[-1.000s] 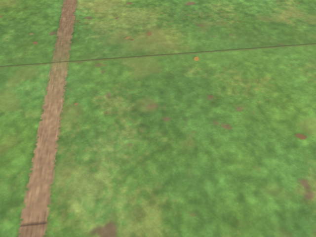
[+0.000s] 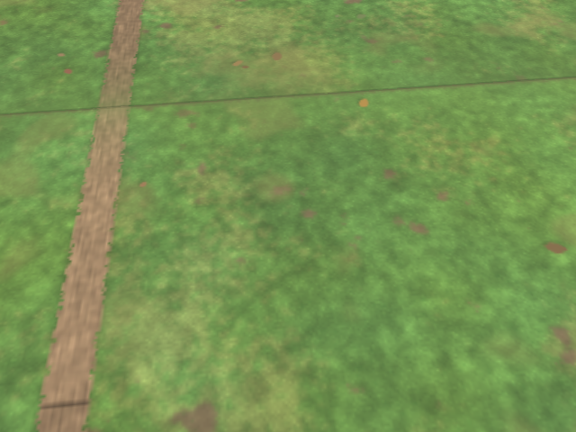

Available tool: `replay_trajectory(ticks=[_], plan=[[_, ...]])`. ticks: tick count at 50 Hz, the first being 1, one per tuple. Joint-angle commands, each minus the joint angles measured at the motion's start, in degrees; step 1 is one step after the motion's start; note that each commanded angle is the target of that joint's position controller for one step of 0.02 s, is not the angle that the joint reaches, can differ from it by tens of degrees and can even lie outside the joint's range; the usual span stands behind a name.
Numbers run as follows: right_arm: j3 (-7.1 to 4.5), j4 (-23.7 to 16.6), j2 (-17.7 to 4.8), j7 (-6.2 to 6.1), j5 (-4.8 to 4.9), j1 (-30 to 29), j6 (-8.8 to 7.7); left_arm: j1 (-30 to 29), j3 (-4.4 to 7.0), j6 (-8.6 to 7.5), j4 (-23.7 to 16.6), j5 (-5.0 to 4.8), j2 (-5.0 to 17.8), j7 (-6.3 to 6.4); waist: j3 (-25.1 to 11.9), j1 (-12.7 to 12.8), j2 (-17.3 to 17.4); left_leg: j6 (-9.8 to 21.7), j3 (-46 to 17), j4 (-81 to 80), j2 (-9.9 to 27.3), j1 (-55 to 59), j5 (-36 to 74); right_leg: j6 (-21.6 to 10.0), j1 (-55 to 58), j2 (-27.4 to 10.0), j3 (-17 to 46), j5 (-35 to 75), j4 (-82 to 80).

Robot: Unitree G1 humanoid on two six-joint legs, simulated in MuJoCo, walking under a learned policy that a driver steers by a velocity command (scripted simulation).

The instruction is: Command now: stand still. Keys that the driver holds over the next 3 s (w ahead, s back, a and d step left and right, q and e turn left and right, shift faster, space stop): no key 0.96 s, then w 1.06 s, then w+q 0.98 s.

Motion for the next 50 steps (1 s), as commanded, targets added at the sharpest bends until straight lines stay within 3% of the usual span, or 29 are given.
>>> replay_trajectory(ticks=[1,48,50], plan=[[-0.77,-0.6,-5.0,-0.17,0.01,4.2,-0.09,5.6,0.76,-0.12,-0.3,0.00,4.7,0.17,1.9,0.0,-0.1,1.2,0.7,-3.7,-0.4,3.2,9.8,-0.7,-5.4,-0.1,-0.4,11.0,-5.4],[-0.99,-1.4,-4.1,-0.23,0.09,5.6,-0.29,7.6,1.19,-0.40,-0.8,-0.06,3.4,0.40,2.9,0.0,-0.2,1.5,0.6,-3.9,-0.4,2.0,6.8,-0.6,-6.8,-0.2,-0.7,7.4,-5.5],[-1.10,-0.7,-3.9,-0.39,0.38,6.7,-0.12,9.0,1.37,-0.17,-0.1,-0.42,3.5,0.63,2.0,0.1,-0.5,2.1,2.4,-2.8,-2.3,1.7,-8.4,-1.7,-7.1,1.2,-1.7,-7.1,-5.1]])
Next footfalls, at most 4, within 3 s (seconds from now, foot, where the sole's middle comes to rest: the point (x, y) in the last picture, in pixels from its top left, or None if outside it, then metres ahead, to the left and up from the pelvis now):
1.68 right None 0.45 -0.11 -0.77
2.24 left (248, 331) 0.76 0.13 -0.77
2.76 right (296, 233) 1.08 0.00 -0.77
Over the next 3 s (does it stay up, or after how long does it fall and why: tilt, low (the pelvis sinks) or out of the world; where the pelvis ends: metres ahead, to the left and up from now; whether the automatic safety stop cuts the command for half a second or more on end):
stays up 1.00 0.08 0.01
